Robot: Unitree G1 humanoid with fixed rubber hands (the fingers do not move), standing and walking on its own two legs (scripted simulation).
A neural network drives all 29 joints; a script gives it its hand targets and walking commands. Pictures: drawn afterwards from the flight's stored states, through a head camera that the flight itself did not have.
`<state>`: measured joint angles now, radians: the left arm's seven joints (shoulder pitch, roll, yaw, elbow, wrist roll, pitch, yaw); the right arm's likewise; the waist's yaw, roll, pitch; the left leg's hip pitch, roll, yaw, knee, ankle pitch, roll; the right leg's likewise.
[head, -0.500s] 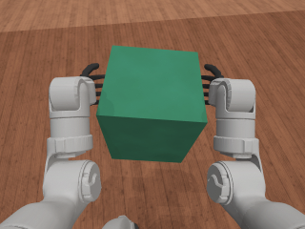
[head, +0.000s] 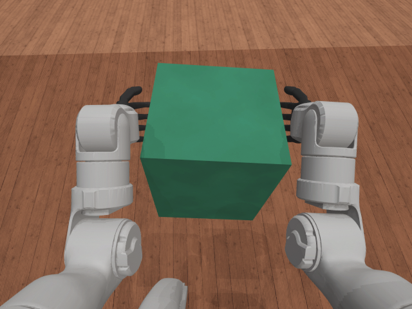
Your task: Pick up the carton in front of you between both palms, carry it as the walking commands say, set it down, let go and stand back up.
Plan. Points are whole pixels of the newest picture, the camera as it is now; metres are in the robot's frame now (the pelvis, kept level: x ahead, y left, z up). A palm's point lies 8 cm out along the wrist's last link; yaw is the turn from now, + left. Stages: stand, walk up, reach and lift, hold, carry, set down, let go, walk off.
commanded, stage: carry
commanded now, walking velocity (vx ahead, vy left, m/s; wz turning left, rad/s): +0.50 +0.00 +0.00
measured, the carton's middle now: (210, 150) +0.39 +0.03 +0.07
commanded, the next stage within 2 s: none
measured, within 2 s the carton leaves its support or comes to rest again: neither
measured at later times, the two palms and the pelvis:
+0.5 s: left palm (178, 1) +0.71 +0.13 +0.22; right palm (306, 20) +0.67 -0.16 +0.21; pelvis +0.30 +0.03 +0.04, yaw -1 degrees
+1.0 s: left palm out of the picture +1.00 +0.17 +0.25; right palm out of the picture +1.01 -0.12 +0.26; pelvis +0.62 +0.02 +0.07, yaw +0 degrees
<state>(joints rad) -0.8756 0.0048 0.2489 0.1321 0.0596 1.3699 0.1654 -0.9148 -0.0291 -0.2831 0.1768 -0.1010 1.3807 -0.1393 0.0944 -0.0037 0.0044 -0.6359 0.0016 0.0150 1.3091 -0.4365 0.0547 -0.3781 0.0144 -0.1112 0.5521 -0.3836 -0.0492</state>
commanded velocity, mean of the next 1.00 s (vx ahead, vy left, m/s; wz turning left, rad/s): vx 0.50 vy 0.00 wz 0.00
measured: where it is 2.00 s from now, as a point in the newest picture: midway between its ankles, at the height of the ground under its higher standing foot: (222, 107)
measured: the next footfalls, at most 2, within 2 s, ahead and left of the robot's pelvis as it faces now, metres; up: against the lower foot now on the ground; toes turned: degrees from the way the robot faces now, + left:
left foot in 0.22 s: +0.32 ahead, +0.12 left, +0.04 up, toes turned +6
right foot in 0.60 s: +0.55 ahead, -0.09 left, +0.06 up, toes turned -6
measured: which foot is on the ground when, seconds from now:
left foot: up 0.00-0.20, down 0.22-0.62, up 0.64-0.96, down 0.98-1.00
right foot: down 0.00-0.24, up 0.26-0.58, down 0.60-1.00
